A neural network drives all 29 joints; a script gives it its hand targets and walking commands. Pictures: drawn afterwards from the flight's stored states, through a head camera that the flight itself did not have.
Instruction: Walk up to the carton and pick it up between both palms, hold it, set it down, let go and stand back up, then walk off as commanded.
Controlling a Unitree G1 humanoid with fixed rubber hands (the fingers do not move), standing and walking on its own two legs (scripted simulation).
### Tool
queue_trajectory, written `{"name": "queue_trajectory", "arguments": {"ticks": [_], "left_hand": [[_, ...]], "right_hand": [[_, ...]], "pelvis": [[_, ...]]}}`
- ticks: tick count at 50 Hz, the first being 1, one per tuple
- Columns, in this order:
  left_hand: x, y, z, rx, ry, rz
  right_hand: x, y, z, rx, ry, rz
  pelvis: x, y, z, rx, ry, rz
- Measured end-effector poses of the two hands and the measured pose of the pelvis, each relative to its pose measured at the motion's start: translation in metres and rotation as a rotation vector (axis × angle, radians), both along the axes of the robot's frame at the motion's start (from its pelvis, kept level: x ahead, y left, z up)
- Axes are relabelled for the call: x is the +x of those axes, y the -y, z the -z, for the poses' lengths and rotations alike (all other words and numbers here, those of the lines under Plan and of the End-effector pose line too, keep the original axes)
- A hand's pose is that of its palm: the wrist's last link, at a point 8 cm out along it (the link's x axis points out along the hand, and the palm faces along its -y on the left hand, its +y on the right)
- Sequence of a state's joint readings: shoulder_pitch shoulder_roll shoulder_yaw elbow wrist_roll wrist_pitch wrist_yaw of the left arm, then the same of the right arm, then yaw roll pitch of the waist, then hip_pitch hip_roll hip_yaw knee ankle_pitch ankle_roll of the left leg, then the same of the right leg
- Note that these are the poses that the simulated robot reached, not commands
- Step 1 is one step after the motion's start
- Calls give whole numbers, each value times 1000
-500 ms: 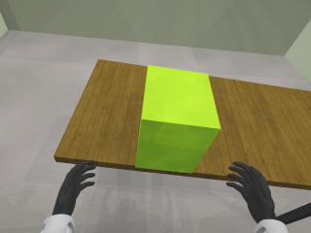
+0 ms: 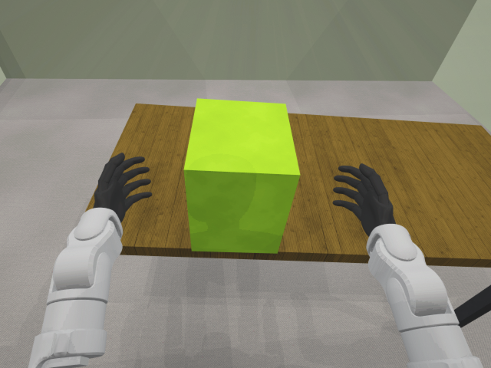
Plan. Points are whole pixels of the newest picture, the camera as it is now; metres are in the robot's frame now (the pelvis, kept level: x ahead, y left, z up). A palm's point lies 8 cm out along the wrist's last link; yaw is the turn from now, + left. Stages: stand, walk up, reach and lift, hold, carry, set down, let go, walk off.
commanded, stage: reach and lift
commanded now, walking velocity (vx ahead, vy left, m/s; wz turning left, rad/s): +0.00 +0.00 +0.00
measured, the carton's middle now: (238, 178) +0.47 +0.05 +0.04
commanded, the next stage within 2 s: none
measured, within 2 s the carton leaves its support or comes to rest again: neither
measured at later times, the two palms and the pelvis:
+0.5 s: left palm (106, 137) +0.41 +0.27 +0.16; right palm (367, 172) +0.39 -0.16 +0.15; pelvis +0.05 +0.05 +0.00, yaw +1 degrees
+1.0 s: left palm (124, 101) +0.47 +0.25 +0.20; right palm (346, 133) +0.47 -0.14 +0.17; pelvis +0.03 +0.03 +0.00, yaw +4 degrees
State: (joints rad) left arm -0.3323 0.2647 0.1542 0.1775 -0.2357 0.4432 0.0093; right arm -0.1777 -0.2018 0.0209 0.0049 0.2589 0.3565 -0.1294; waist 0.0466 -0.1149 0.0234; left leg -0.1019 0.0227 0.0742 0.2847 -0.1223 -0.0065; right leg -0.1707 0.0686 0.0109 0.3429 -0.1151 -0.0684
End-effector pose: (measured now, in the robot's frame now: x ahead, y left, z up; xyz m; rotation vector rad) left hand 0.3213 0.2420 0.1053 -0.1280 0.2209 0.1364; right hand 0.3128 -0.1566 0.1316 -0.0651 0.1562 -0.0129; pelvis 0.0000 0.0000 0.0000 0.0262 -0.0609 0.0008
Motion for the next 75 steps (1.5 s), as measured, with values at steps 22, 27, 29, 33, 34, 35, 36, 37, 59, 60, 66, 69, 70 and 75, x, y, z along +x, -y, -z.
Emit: {"name": "queue_trajectory", "arguments": {"ticks": [22,27,29,33,34,35,36,37,59,60,66,69,70,75], "left_hand": [[81,-28,-71,182,-11,95],[94,-23,-49,89,-26,115],[90,-21,-46,80,-12,99],[83,-23,-46,79,-13,43],[81,-25,-47,93,-20,24],[80,-27,-49,111,-29,5],[78,-29,-52,127,-34,-12],[77,-30,-56,143,-37,-25],[167,23,-108,142,-35,73],[166,20,-108,155,-46,61],[151,-5,-89,181,-100,-9],[141,-18,-67,152,-111,-23],[138,-21,-59,142,-107,-23],[133,-23,-26,126,-86,-4]], "right_hand": [[80,-3,2,113,-6,175],[79,-3,-35,24,45,102],[82,-10,-48,5,62,53],[99,-25,-54,-2,8,-26],[105,-28,-51,3,-15,-35],[111,-31,-48,14,-39,-42],[116,-34,-44,26,-60,-48],[121,-37,-40,40,-73,-54],[164,-11,-87,67,17,75],[167,-15,-90,66,14,62],[176,-48,-65,85,-82,-8],[171,-64,-33,75,-139,-8],[167,-67,-24,82,-141,5],[154,-64,3,70,-133,88]], "pelvis": [[50,-44,-3,-35,-46,-37],[53,-50,-3,-39,-66,-4],[54,-51,-3,-40,-68,6],[52,-50,-3,-44,-61,9],[51,-49,-2,-45,-61,4],[49,-48,-2,-46,-60,0],[47,-48,-3,-45,-59,-7],[45,-47,-3,-45,-60,-15],[44,-25,-2,-32,-153,-10],[44,-25,-2,-32,-147,-9],[42,-25,-2,-32,-131,-25],[41,-25,-2,-34,-128,-47],[40,-25,-2,-36,-128,-56],[30,-24,0,-47,-157,-86]]}}
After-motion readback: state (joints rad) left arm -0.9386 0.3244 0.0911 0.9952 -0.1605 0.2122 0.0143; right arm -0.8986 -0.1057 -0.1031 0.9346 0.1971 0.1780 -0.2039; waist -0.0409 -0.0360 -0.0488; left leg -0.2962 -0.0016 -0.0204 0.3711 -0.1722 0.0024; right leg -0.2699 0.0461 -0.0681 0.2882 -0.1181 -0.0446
